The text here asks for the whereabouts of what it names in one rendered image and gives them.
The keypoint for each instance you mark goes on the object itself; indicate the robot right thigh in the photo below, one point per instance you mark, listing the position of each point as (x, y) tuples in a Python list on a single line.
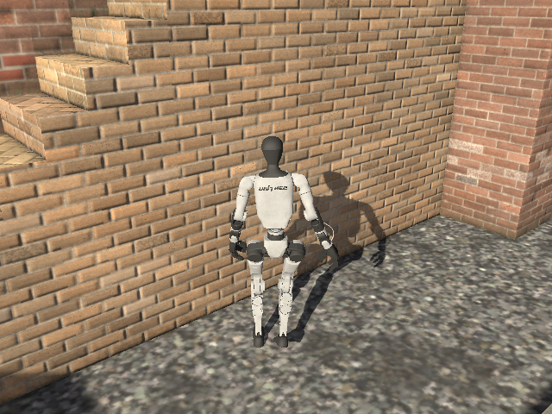
[(295, 255)]

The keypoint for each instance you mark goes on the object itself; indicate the robot left forearm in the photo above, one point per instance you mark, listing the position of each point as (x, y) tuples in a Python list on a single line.
[(236, 228)]

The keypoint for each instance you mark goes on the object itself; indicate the right robot hand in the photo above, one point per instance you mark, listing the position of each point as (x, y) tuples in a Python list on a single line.
[(333, 252)]

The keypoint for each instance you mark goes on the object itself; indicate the robot right forearm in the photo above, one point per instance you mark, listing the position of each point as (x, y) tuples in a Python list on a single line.
[(320, 231)]

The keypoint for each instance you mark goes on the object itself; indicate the left robot upper arm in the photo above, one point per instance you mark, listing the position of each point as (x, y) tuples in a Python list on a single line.
[(247, 182)]

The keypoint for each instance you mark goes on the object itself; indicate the left robot hand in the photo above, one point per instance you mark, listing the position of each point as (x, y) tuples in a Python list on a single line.
[(233, 247)]

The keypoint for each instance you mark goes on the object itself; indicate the robot left foot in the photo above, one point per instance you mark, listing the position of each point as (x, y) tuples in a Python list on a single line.
[(258, 340)]

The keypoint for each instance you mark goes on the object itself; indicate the right robot upper arm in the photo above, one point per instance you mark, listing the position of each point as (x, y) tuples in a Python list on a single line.
[(300, 181)]

